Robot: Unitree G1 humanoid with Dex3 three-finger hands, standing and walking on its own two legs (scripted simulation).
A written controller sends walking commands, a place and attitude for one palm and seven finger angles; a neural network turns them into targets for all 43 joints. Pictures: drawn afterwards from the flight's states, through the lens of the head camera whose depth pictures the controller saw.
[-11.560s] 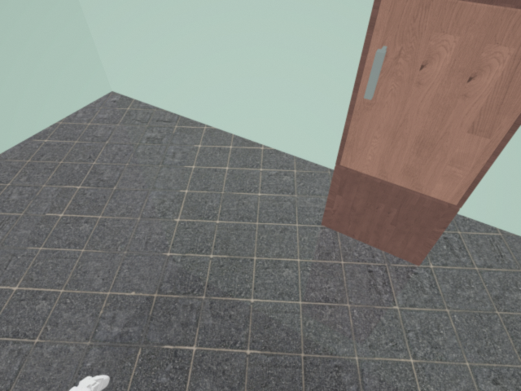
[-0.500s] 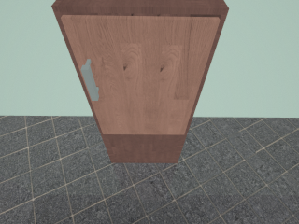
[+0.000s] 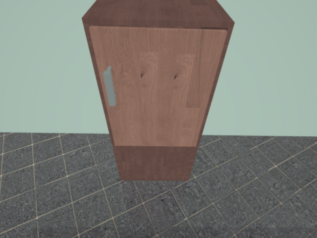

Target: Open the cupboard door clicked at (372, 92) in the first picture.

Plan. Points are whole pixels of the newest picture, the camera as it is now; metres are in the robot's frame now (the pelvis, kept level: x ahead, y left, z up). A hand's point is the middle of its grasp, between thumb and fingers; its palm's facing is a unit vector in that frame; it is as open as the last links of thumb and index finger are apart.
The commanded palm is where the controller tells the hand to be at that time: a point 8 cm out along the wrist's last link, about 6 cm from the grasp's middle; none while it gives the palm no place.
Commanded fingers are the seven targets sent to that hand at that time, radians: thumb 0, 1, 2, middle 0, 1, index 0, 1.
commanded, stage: come to a stop and stand still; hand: left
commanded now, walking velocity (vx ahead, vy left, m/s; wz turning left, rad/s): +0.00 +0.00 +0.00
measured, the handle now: (111, 86) +0.60 +0.21 +0.06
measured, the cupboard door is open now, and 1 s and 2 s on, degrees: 0 0 0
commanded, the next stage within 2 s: look again from close up in 0.48 s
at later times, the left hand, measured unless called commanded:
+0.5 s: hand out of the picture -0.07 +0.19 -0.17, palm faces +0.03 -0.98 -0.22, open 7.4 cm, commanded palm none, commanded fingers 0.00 0.90 0.90 -0.20 -0.30 -0.20 -0.30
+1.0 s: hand out of the picture -0.04 +0.20 -0.17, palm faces +0.03 -0.98 -0.21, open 7.3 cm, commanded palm none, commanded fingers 0.00 0.90 0.90 -0.20 -0.30 -0.20 -0.30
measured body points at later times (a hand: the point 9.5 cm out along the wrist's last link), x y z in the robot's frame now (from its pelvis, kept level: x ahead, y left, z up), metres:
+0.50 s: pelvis -0.04 +0.00 +0.01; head -0.05 +0.00 +0.46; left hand -0.07 +0.24 -0.15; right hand -0.03 -0.24 -0.15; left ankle +0.03 +0.10 -0.73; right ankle +0.02 -0.13 -0.73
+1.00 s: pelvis -0.05 +0.01 +0.01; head -0.06 +0.01 +0.46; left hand -0.04 +0.25 -0.15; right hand -0.04 -0.24 -0.15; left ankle +0.03 +0.10 -0.73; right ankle +0.02 -0.13 -0.73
